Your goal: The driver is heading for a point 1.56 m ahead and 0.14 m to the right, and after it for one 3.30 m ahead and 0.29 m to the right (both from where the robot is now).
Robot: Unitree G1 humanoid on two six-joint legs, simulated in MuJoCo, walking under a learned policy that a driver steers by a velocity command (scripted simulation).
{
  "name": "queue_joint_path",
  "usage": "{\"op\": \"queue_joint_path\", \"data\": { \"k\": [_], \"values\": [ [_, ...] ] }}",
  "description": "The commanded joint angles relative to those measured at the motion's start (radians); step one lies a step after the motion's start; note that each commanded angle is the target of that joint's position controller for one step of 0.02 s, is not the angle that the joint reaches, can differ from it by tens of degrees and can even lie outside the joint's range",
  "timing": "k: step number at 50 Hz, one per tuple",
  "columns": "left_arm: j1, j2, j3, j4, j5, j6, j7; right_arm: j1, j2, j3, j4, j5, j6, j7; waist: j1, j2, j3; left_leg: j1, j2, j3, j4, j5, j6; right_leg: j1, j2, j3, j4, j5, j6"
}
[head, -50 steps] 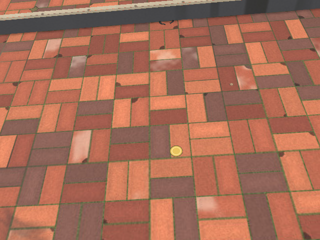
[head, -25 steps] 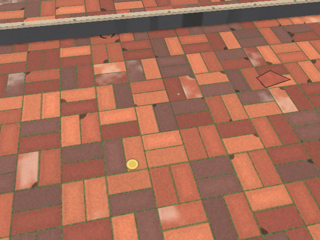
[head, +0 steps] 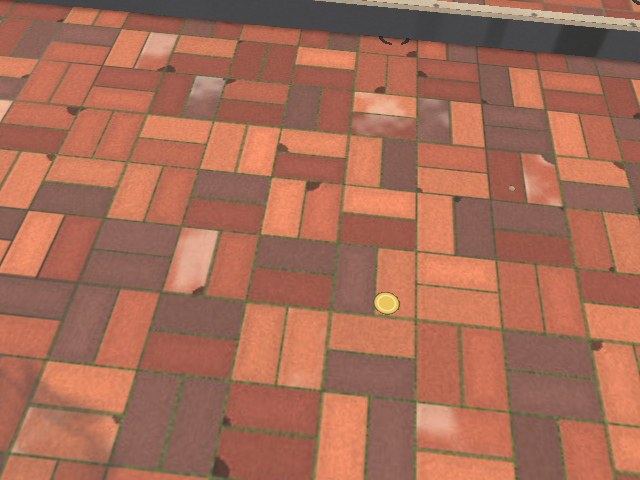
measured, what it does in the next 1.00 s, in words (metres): walks ahead: right foot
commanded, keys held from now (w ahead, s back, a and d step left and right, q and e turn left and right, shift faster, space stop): q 0.22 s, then no key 0.02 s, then e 0.30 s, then w+e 0.46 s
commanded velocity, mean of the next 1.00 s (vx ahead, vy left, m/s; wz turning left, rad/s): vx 0.13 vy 0.00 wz -0.06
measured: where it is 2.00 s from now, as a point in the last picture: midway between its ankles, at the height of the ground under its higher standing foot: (426, 348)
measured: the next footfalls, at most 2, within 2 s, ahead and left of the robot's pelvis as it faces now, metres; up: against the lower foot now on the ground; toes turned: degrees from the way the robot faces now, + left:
right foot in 0.40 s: +0.08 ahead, -0.13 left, +0.00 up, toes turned +12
right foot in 1.04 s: +0.26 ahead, -0.21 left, +0.00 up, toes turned -12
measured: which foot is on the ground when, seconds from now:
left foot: down 0.00-1.00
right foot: up 0.00-0.38, down 0.40-0.68, up 0.70-1.00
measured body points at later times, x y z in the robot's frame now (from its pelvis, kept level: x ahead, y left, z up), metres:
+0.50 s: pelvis +0.02 -0.02 +0.01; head +0.03 -0.03 +0.46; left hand +0.10 +0.27 -0.09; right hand +0.22 -0.24 -0.09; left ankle +0.02 +0.09 -0.73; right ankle +0.04 -0.14 -0.73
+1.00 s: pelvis +0.14 -0.07 +0.00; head +0.17 -0.08 +0.45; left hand +0.41 +0.12 -0.06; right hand +0.09 -0.37 -0.11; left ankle +0.02 +0.10 -0.73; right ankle +0.22 -0.21 -0.71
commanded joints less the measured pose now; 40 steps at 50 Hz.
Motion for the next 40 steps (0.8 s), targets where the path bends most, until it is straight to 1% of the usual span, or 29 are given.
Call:
{"op": "queue_joint_path", "data": {
  "k": [1, 2, 3, 5, 8, 12, 15, 17, 18, 19, 20, 21, 22, 23, 24, 26, 27, 28, 30, 31, 32, 33, 34, 35, 36, 37, 38, 39, 40],
  "values": [
    [-0.063, 0.116, 0.025, -0.111, -0.012, -0.016, 0.008, 0.069, -0.205, -0.054, -0.064, -0.012, -0.050, -0.004, -0.050, 0.148, -0.160, 0.299, 0.335, -0.466, -0.281, 0.507, 0.262, -0.321, 0.041, 0.093, 0.336, -0.049, -0.007],
    [-0.047, 0.118, 0.030, -0.091, -0.004, -0.011, 0.017, 0.028, -0.181, -0.047, -0.066, 0.004, -0.049, -0.011, -0.032, 0.107, -0.137, 0.274, 0.288, -0.418, -0.282, 0.410, 0.212, -0.314, 0.024, 0.099, 0.293, 0.026, -0.006],
    [-0.040, 0.127, 0.034, -0.090, 0.003, -0.007, 0.022, -0.003, -0.170, -0.040, -0.071, 0.012, -0.044, -0.019, -0.016, 0.121, -0.124, 0.229, 0.257, -0.386, -0.290, 0.386, 0.190, -0.278, 0.021, 0.103, 0.252, 0.081, -0.001],
    [-0.016, 0.106, 0.031, -0.085, 0.000, -0.009, 0.015, -0.011, -0.159, -0.034, -0.080, 0.005, -0.037, -0.032, -0.002, 0.148, -0.144, 0.200, 0.219, -0.356, -0.300, 0.395, 0.186, -0.218, 0.051, 0.089, 0.224, 0.152, 0.012],
    [-0.031, 0.077, 0.021, -0.091, -0.002, -0.013, 0.012, 0.006, -0.159, -0.037, -0.081, 0.008, -0.031, -0.044, -0.014, 0.146, -0.151, 0.219, 0.202, -0.366, -0.299, 0.345, 0.190, -0.206, 0.070, 0.092, 0.074, 0.181, 0.030],
    [-0.047, 0.071, 0.015, -0.097, -0.005, -0.019, 0.003, 0.000, -0.169, -0.043, -0.086, 0.006, -0.018, -0.050, -0.026, 0.170, -0.139, 0.181, 0.191, -0.414, -0.298, 0.196, 0.187, -0.144, 0.083, 0.101, -0.083, 0.192, 0.035],
    [-0.026, 0.070, 0.010, -0.087, -0.011, -0.023, -0.009, -0.010, -0.135, -0.026, -0.080, -0.007, -0.013, -0.042, -0.042, 0.185, -0.153, 0.144, 0.198, -0.402, -0.276, 0.203, 0.182, -0.043, 0.061, 0.071, -0.156, 0.195, 0.025],
    [-0.017, 0.049, 0.001, -0.086, -0.010, -0.029, -0.020, -0.017, -0.089, -0.003, -0.064, -0.012, -0.013, -0.035, -0.036, 0.178, -0.155, 0.125, 0.194, -0.391, -0.256, 0.206, 0.168, 0.041, 0.045, 0.060, -0.259, 0.221, 0.009],
    [0.006, 0.025, -0.008, -0.076, -0.006, -0.035, -0.028, -0.032, -0.058, 0.013, -0.054, -0.012, -0.015, -0.032, -0.012, 0.165, -0.153, 0.098, 0.178, -0.368, -0.245, 0.180, 0.146, 0.122, 0.044, 0.048, -0.381, 0.303, -0.004],
    [0.009, 0.014, -0.015, -0.073, 0.002, -0.039, -0.034, -0.005, -0.037, 0.023, -0.032, -0.015, -0.020, -0.028, -0.004, 0.145, -0.137, 0.074, 0.152, -0.340, -0.243, 0.145, 0.107, 0.192, 0.046, 0.050, -0.515, 0.418, -0.021],
    [-0.002, 0.053, -0.012, -0.083, 0.015, -0.042, -0.033, 0.041, -0.033, 0.026, -0.012, -0.031, -0.031, -0.025, -0.030, 0.092, -0.130, 0.048, 0.109, -0.300, -0.209, 0.083, 0.054, 0.240, -0.010, 0.126, -0.526, 0.539, -0.047],
    [-0.027, 0.133, -0.002, -0.107, 0.017, -0.041, -0.028, 0.111, -0.055, 0.019, -0.002, -0.050, -0.040, -0.023, -0.096, -0.041, -0.121, 0.041, 0.025, -0.214, -0.138, -0.032, 0.005, 0.218, -0.103, 0.234, -0.509, 0.684, -0.106],
    [-0.061, 0.120, -0.005, -0.093, 0.017, -0.043, -0.032, 0.091, -0.052, 0.015, -0.005, -0.047, -0.043, -0.030, -0.111, -0.128, -0.105, 0.137, 0.004, -0.149, -0.162, -0.012, -0.039, 0.068, -0.117, 0.276, -0.545, 0.494, -0.173],
    [-0.075, 0.103, -0.006, -0.107, 0.007, -0.045, -0.036, 0.030, -0.093, 0.006, -0.005, -0.040, -0.042, -0.038, -0.071, -0.116, -0.065, 0.160, 0.002, -0.136, -0.141, 0.022, -0.053, 0.023, -0.082, 0.275, -0.569, 0.379, -0.170],
    [-0.057, 0.104, -0.007, -0.099, 0.005, -0.047, -0.035, -0.007, -0.101, -0.002, -0.012, -0.032, -0.039, -0.045, -0.053, -0.116, -0.062, 0.166, 0.000, -0.123, -0.122, 0.046, -0.048, 0.013, -0.074, 0.280, -0.574, 0.353, -0.155],
    [-0.037, 0.137, 0.001, -0.102, -0.006, -0.053, -0.031, -0.009, -0.090, -0.005, -0.021, -0.026, -0.029, -0.055, -0.044, -0.132, -0.057, 0.147, 0.000, -0.110, -0.105, 0.068, -0.041, 0.028, -0.071, 0.312, -0.561, 0.393, -0.154],
    [-0.021, 0.139, 0.003, -0.105, -0.011, -0.051, -0.026, -0.008, -0.081, -0.006, -0.022, -0.023, -0.031, -0.056, -0.038, -0.130, -0.066, 0.137, -0.002, -0.100, -0.098, 0.069, -0.039, 0.042, -0.073, 0.326, -0.548, 0.421, -0.159],
    [-0.004, 0.124, 0.000, -0.106, -0.013, -0.045, -0.019, 0.004, -0.061, -0.004, -0.023, -0.023, -0.035, -0.054, -0.037, -0.124, -0.101, 0.142, -0.014, -0.076, -0.094, 0.005, -0.040, 0.058, -0.062, 0.334, -0.541, 0.337, -0.166],
    [0.021, 0.110, -0.001, -0.115, -0.019, -0.028, -0.006, 0.004, -0.035, -0.004, -0.027, -0.014, -0.050, -0.045, -0.028, -0.096, -0.086, 0.114, -0.029, -0.047, -0.083, -0.154, -0.029, 0.023, -0.037, 0.363, -0.547, 0.015, -0.185],
    [0.028, 0.109, -0.001, -0.124, -0.020, -0.024, -0.004, 0.008, -0.032, -0.007, -0.028, -0.008, -0.061, -0.039, -0.030, -0.074, -0.055, 0.103, -0.017, -0.060, -0.100, -0.211, -0.014, -0.019, -0.024, 0.374, -0.544, -0.114, -0.189],
    [0.014, 0.106, -0.001, -0.140, -0.021, -0.024, -0.002, 0.027, -0.037, -0.011, -0.026, -0.004, -0.075, -0.035, -0.045, -0.045, -0.027, 0.124, 0.012, -0.097, -0.144, -0.251, 0.007, -0.080, -0.001, 0.362, -0.513, -0.157, -0.181],
    [-0.024, 0.091, -0.004, -0.165, -0.025, -0.028, -0.002, 0.082, -0.060, -0.020, -0.015, -0.001, -0.089, -0.032, -0.076, 0.007, -0.015, 0.203, 0.073, -0.188, -0.219, -0.307, 0.044, -0.183, 0.039, 0.313, -0.426, -0.136, -0.156],
    [-0.069, 0.054, -0.013, -0.196, -0.031, -0.035, -0.002, 0.174, -0.105, -0.034, 0.011, 0.000, -0.101, -0.031, -0.108, 0.101, -0.023, 0.329, 0.188, -0.363, -0.325, -0.401, 0.105, -0.325, 0.107, 0.201, -0.252, -0.061, -0.115],
    [-0.111, 0.035, -0.019, -0.231, -0.036, -0.045, -0.008, 0.221, -0.171, -0.053, 0.033, -0.004, -0.110, -0.025, -0.118, 0.222, 0.004, 0.392, 0.370, -0.617, -0.446, -0.440, 0.200, -0.466, 0.123, 0.126, -0.045, 0.001, -0.095],
    [-0.109, 0.073, -0.006, -0.234, -0.033, -0.051, -0.010, 0.212, -0.143, -0.044, 0.029, -0.013, -0.118, -0.029, -0.103, 0.159, 0.022, 0.375, 0.421, -0.656, -0.446, -0.385, 0.246, -0.524, 0.063, 0.159, 0.114, 0.001, -0.089],
    [-0.069, 0.075, -0.004, -0.227, -0.038, -0.055, -0.019, 0.185, -0.121, -0.038, 0.022, -0.004, -0.121, -0.037, -0.075, 0.138, 0.018, 0.374, 0.415, -0.605, -0.436, -0.343, 0.241, -0.542, 0.036, 0.166, 0.174, 0.048, -0.086],
    [-0.048, 0.067, -0.005, -0.217, -0.038, -0.057, -0.028, 0.167, -0.103, -0.032, 0.017, 0.005, -0.120, -0.041, -0.070, 0.125, 0.006, 0.398, 0.377, -0.515, -0.439, -0.288, 0.212, -0.554, 0.012, 0.154, 0.190, 0.098, -0.077],
    [-0.056, 0.056, -0.009, -0.220, -0.038, -0.061, -0.037, 0.156, -0.104, -0.031, 0.021, 0.007, -0.117, -0.043, -0.073, 0.133, 0.012, 0.397, 0.345, -0.427, -0.451, -0.205, 0.182, -0.553, -0.006, 0.135, 0.170, 0.149, -0.069],
    [-0.076, 0.047, -0.013, -0.224, -0.034, -0.062, -0.046, 0.155, -0.108, -0.031, 0.024, 0.002, -0.115, -0.044, -0.083, 0.128, 0.010, 0.377, 0.312, -0.334, -0.464, -0.097, 0.160, -0.521, -0.014, 0.102, 0.142, 0.198, -0.059]
  ]
}}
